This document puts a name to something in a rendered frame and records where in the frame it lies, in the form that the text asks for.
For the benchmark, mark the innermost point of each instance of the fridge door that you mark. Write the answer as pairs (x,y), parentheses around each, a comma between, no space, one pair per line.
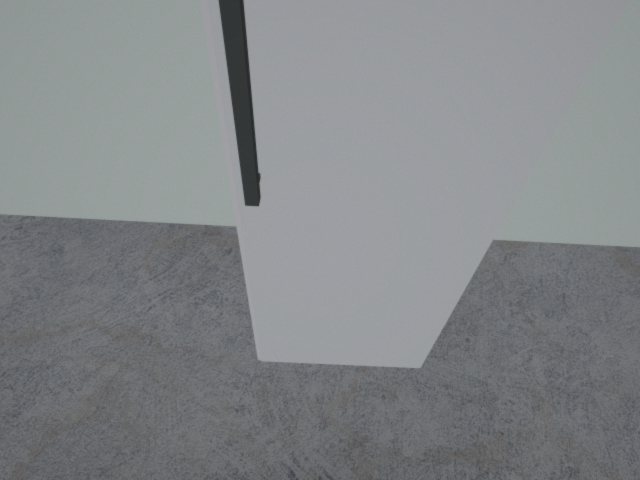
(393,137)

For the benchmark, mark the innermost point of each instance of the handle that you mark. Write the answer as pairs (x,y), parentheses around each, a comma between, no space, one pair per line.
(235,42)

